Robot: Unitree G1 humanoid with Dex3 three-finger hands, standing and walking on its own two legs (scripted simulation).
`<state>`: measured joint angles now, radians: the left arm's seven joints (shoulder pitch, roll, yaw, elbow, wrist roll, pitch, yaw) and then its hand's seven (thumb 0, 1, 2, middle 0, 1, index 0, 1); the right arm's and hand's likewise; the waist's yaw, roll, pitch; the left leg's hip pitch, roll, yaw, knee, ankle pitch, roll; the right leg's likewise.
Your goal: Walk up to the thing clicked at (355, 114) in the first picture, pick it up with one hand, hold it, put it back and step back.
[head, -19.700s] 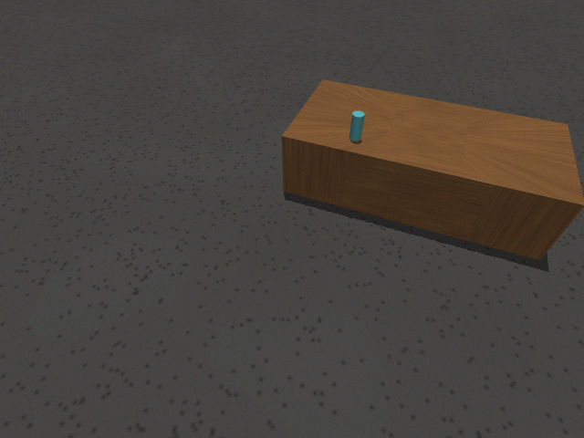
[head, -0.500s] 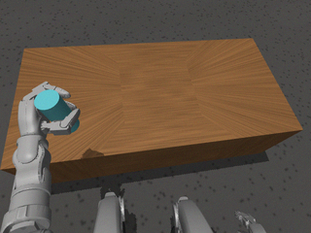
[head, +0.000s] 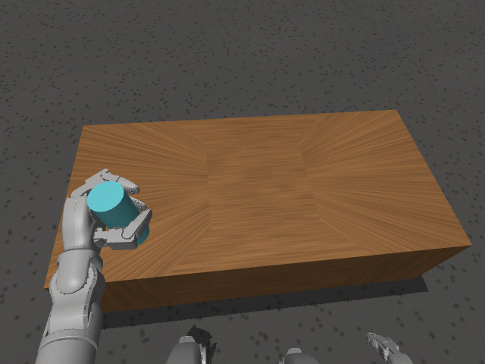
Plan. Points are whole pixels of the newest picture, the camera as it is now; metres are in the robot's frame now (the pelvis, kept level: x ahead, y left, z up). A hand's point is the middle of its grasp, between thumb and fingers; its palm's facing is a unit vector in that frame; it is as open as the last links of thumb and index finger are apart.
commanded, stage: lift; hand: left
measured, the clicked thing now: (121, 216) +0.37 +0.20 +0.03
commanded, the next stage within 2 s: hold in 0.64 s
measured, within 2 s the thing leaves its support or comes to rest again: neither
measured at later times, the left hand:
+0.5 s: hand (127, 206) +0.36 +0.17 +0.08, palm faces +0.12 -0.99 -0.02, open 7.2 cm
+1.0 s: hand (120, 201) +0.36 +0.18 +0.09, palm faces +0.12 -0.99 -0.01, open 7.2 cm
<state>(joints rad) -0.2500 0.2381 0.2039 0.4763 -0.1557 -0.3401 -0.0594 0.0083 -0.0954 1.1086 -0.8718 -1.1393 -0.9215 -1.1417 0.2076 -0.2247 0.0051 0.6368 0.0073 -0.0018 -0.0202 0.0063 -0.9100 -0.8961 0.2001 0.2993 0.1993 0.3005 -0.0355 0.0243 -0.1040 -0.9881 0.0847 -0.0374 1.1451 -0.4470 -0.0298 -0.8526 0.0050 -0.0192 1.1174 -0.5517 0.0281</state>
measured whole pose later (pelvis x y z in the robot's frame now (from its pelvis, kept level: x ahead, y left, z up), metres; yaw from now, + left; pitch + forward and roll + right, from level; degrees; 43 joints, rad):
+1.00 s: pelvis +0.02 +0.00 +0.04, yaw +0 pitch +9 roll -2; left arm -0.13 0.19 0.15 0.39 -0.16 -0.33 -0.04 0.01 -0.10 1.11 -0.87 -1.14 -0.92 -1.14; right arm 0.22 -0.22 -0.01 0.63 0.01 0.01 0.00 0.01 -0.92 -0.90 0.20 0.30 0.20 0.30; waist -0.02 0.02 -0.05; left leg -0.67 0.07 -0.01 0.90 -0.39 -0.03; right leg -0.54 -0.01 0.00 0.86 -0.48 0.03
